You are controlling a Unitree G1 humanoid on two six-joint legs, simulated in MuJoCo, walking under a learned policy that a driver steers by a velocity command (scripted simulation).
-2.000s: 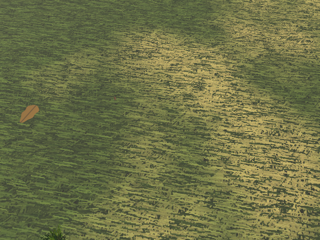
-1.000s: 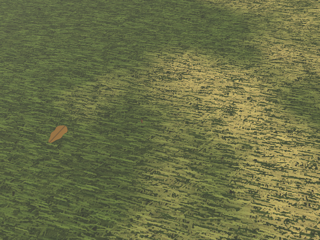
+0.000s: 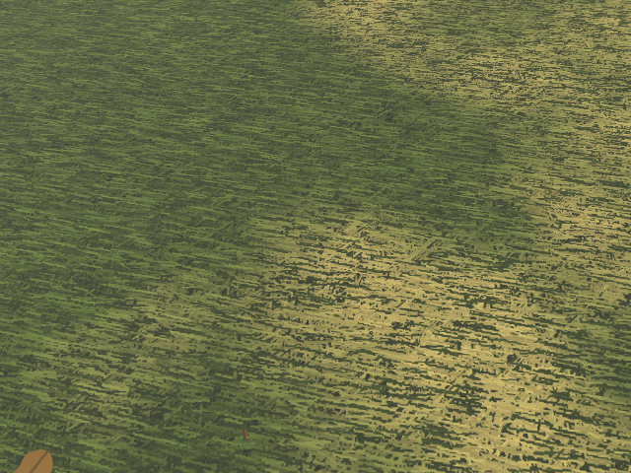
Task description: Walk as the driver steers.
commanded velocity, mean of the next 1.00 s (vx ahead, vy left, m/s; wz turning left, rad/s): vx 0.50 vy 0.00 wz -0.25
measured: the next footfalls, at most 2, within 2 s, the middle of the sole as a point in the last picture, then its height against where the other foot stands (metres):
left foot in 0.32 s outside the picture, level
right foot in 0.88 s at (372, 419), level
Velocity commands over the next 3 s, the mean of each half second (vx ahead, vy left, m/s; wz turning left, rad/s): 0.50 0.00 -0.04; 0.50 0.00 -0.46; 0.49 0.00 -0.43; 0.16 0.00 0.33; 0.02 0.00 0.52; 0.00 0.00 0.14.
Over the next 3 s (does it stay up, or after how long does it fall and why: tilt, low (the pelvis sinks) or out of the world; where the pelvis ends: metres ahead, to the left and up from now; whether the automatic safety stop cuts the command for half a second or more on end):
stays up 0.89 -0.13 0.00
